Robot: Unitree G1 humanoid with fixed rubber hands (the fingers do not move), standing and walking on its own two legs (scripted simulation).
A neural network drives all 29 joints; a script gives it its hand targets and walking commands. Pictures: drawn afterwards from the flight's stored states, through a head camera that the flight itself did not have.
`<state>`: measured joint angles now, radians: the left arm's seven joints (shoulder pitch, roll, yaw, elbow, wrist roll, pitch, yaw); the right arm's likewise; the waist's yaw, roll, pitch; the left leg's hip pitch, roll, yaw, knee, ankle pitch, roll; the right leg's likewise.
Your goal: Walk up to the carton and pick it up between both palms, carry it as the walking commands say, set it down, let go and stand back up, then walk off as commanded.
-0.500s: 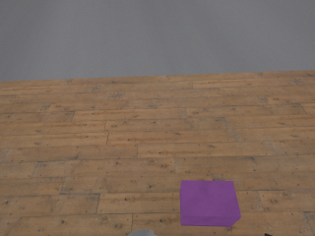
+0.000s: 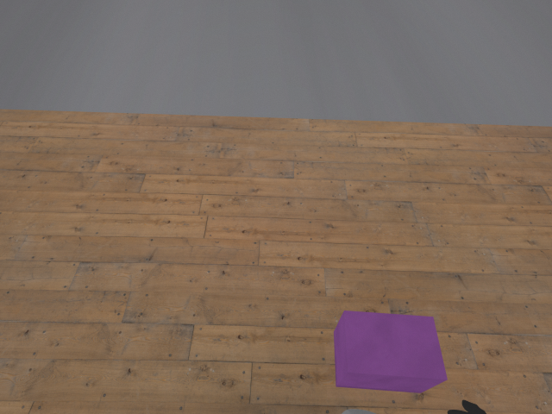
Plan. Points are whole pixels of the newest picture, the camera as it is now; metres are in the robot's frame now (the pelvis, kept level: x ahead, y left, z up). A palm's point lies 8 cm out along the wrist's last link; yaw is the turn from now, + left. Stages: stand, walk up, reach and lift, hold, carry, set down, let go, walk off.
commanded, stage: walk off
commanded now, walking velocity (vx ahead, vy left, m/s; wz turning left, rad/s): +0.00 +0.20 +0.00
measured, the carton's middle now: (383, 352) +0.39 -0.31 -0.67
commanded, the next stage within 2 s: stand in 1.22 s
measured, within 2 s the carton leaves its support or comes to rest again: neither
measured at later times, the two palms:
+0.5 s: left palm out of the picture -0.01 +0.28 -0.12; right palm out of the picture +0.09 -0.25 -0.12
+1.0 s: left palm out of the picture -0.01 +0.37 -0.14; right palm out of the picture +0.07 -0.16 -0.09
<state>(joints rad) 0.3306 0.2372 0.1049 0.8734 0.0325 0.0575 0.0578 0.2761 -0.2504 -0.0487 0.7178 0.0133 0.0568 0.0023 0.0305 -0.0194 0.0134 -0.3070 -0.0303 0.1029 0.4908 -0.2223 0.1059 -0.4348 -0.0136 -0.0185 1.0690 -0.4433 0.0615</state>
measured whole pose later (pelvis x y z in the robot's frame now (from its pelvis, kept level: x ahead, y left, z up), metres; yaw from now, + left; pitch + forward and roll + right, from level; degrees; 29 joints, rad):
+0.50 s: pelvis -0.02 +0.00 +0.00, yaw +1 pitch +0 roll +3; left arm 0.34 0.24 0.10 0.88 0.03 0.04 0.06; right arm 0.26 -0.25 -0.05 0.72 0.01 0.09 0.03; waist 0.03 -0.02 0.01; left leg -0.43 -0.05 0.13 0.99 -0.36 0.08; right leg -0.32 -0.09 -0.02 0.58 -0.26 0.01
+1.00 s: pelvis -0.03 +0.11 +0.00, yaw +1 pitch +2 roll -3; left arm 0.31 0.24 0.10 0.89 0.03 0.06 0.06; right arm 0.28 -0.25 -0.05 0.72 0.01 0.06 -0.01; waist 0.03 -0.02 0.00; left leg -0.32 -0.04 0.15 0.48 -0.22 0.13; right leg -0.46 -0.01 -0.02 1.07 -0.42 0.05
